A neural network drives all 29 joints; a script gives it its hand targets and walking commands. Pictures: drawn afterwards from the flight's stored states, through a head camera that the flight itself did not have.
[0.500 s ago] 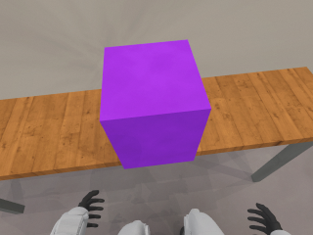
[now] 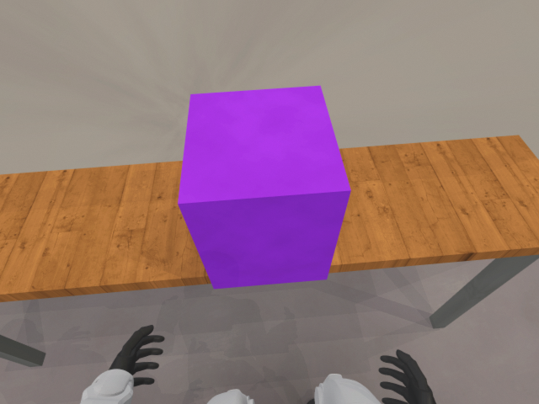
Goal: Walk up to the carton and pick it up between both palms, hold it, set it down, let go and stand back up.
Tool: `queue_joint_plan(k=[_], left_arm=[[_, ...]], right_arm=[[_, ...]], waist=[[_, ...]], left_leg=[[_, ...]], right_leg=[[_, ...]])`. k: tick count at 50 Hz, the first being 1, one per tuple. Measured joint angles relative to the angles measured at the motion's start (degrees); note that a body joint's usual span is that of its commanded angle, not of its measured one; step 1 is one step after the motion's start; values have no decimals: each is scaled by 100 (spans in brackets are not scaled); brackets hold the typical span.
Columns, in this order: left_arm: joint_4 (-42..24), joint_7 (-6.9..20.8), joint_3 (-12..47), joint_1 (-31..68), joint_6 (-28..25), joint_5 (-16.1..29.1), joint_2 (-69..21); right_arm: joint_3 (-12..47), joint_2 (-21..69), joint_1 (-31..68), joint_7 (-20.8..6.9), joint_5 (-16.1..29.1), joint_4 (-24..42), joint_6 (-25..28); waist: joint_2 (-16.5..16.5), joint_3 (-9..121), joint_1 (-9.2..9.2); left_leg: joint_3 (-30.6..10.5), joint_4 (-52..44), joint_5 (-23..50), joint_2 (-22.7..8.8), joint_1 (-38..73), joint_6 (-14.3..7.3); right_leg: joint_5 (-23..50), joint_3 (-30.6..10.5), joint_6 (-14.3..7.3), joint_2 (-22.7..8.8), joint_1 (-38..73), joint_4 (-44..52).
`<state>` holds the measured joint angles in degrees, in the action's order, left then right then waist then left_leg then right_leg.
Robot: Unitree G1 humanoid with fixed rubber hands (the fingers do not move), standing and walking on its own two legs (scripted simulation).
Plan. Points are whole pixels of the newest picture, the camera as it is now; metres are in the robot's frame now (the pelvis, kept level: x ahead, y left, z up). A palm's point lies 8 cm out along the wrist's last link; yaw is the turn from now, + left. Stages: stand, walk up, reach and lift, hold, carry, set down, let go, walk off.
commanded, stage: reach and lift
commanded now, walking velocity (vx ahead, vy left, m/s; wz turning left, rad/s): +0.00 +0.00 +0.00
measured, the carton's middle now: (263, 193) +0.44 +0.03 +0.04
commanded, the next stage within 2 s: none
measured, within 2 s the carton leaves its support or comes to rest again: neither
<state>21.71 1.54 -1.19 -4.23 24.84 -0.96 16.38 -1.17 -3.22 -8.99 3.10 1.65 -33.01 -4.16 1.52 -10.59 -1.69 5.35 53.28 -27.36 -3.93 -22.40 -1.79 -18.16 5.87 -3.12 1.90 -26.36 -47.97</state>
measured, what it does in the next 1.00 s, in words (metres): stands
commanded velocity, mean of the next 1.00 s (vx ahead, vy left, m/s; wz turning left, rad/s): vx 0.00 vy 0.00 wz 0.00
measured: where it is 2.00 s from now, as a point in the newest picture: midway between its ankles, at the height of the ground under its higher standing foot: outside the picture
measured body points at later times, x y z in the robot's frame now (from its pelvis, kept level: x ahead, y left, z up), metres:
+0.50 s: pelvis +0.01 -0.01 +0.03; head +0.00 -0.02 +0.48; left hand +0.20 +0.23 -0.05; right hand +0.18 -0.19 -0.06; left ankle +0.02 +0.10 -0.69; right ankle +0.08 -0.09 -0.69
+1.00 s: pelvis +0.05 -0.01 +0.04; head +0.06 +0.01 +0.49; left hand +0.23 +0.24 -0.03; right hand +0.23 -0.18 -0.03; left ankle +0.02 +0.10 -0.69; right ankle +0.08 -0.09 -0.69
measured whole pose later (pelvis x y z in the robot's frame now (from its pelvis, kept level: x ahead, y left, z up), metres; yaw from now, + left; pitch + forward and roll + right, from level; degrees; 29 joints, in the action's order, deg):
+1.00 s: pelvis +0.05 -0.01 +0.04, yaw +4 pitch -4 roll +0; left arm 36.8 1.0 1.4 -7.8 -16.2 7.1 14.8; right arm 1.2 -2.6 -11.0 2.0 6.8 -41.1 22.8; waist -2.1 -5.2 -0.1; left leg 3.4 32.6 -19.9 -1.0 -9.0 -0.8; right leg -14.7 5.5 -3.3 1.5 -12.7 -30.9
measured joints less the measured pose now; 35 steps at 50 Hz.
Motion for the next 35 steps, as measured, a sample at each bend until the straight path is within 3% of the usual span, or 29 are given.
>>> queue_joint_plan(k=[7, 17, 35], left_arm=[[343, -5, -63, -281, -575, -76, -340], [1154, -17, -52, -315, -1822, -7, -465], [1508, 2, 48, 37, -2706, 462, -235]], right_arm=[[43, -160, -473, -33, -103, 135, 282], [-33, -210, -510, -52, -202, -136, 796], [113, 199, -139, 62, 43, -466, 1439]], waist=[[-23, 131, 26], [108, 243, 104], [-315, 479, 122]], left_leg=[[58, -968, 489, 99, 625, -8], [-97, -969, 465, 89, 866, 6], [-142, -1920, 867, 254, 1288, 139]], right_leg=[[436, -64, -3, -13, 636, 931], [358, 49, -36, 9, 981, 980], [462, -19, -100, -43, 1292, 1543]])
